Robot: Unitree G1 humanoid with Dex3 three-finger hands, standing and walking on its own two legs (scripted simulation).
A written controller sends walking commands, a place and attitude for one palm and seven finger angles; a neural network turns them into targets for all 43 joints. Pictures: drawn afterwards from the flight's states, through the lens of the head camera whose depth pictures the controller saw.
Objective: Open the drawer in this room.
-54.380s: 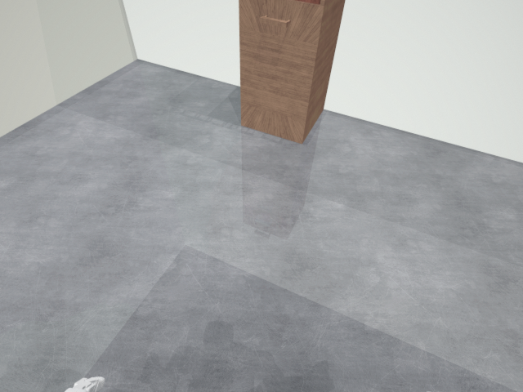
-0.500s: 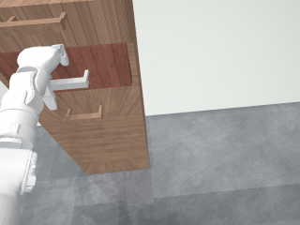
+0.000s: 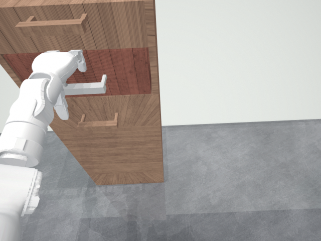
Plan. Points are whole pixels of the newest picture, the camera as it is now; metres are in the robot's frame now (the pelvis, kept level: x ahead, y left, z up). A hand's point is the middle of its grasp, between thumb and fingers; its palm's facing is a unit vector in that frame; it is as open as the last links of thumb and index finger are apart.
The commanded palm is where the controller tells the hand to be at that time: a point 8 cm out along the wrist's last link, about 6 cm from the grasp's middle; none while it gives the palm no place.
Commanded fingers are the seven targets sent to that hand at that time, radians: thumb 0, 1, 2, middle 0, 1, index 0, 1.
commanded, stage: move the hooked fingers above the handle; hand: left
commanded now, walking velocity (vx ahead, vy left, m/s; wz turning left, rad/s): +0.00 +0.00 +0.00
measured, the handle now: (82, 83) +0.52 +0.24 +0.11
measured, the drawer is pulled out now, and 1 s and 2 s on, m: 0.00 0.00 0.00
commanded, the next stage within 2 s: lower the fingers behind the handle in 1.08 s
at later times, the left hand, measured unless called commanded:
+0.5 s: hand (78, 89) +0.45 +0.22 +0.15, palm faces -0.13 -0.01 -0.99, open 13.8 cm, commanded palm +0.44 +0.24 +0.22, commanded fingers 0.00 -0.50 0.30 -0.30 -1.20 -0.30 -1.20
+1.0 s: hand (69, 92) +0.44 +0.24 +0.15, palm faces -0.17 +0.02 -0.99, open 13.8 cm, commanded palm +0.45 +0.25 +0.22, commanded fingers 0.00 -0.50 0.30 -0.30 -1.20 -0.30 -1.20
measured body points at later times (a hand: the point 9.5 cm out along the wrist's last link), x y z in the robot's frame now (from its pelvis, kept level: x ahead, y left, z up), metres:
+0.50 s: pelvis +0.00 +0.00 +0.00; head +0.04 -0.01 +0.45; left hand +0.45 +0.22 +0.20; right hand +0.09 -0.27 -0.13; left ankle -0.01 +0.13 -0.73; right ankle -0.02 -0.13 -0.73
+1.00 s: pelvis -0.01 -0.01 +0.00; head +0.03 -0.02 +0.45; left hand +0.44 +0.24 +0.20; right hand +0.08 -0.28 -0.13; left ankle -0.01 +0.13 -0.73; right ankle -0.02 -0.13 -0.73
